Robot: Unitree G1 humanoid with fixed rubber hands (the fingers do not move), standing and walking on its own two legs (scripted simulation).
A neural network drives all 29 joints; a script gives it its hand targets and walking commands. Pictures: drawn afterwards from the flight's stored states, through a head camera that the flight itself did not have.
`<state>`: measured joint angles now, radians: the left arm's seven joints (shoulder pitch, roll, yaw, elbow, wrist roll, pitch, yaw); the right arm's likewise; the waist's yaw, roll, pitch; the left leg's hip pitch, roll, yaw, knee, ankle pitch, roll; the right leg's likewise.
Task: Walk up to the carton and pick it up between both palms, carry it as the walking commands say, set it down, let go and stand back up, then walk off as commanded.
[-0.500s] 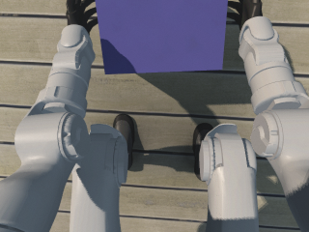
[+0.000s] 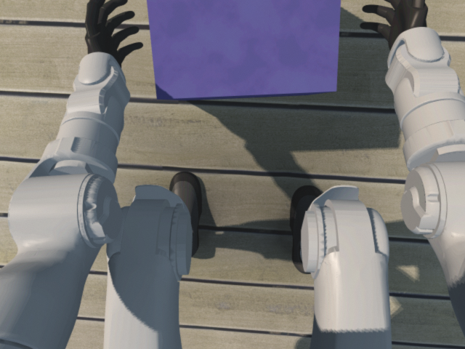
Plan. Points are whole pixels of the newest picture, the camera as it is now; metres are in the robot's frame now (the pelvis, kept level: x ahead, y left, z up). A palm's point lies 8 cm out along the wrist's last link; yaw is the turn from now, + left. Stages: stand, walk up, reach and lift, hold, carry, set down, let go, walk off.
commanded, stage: set down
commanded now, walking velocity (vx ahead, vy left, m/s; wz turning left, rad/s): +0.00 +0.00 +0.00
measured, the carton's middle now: (243, 35) +0.53 +0.01 -0.29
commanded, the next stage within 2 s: let go in 1.52 s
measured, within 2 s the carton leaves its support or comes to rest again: neither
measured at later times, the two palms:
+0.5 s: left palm (64, 27) +0.51 +0.21 -0.13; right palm out of the picture +0.54 -0.21 -0.14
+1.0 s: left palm out of the picture +0.51 +0.22 +0.01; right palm out of the picture +0.55 -0.21 +0.01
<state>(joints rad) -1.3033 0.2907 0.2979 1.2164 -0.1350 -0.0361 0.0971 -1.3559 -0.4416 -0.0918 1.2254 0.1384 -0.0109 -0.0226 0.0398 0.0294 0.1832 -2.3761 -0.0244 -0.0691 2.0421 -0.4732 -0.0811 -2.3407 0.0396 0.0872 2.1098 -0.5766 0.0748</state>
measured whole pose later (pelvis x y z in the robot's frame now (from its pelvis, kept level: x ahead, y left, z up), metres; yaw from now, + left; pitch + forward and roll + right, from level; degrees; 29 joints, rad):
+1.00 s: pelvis -0.01 -0.01 +0.14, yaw +0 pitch +28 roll +2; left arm -1.17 0.36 0.29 0.54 -0.19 0.30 0.11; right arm -1.33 -0.51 -0.09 0.68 0.18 0.33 -0.03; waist 0.04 0.00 0.52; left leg -1.69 -0.01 -0.06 1.68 -0.47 -0.09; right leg -1.68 0.02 0.08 1.75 -0.55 0.03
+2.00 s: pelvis +0.11 +0.00 +0.33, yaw -2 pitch +34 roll +0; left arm -0.33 0.22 0.22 0.56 0.02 0.10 -0.09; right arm -0.45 -0.21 -0.21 0.64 -0.05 0.09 0.02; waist 0.04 0.00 -0.11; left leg -1.08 0.01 -0.06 0.77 -0.29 -0.05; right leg -1.06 0.00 0.07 0.80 -0.33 0.04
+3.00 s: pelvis +0.13 +0.00 +0.39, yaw -2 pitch -2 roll +1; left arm 0.22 0.23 0.09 0.58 0.02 0.11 -0.01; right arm 0.17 -0.24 -0.04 0.64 -0.04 0.05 0.02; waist 0.03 -0.02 0.04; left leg -0.16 0.01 -0.06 0.45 -0.26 -0.05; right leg -0.15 -0.02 0.07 0.49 -0.31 0.03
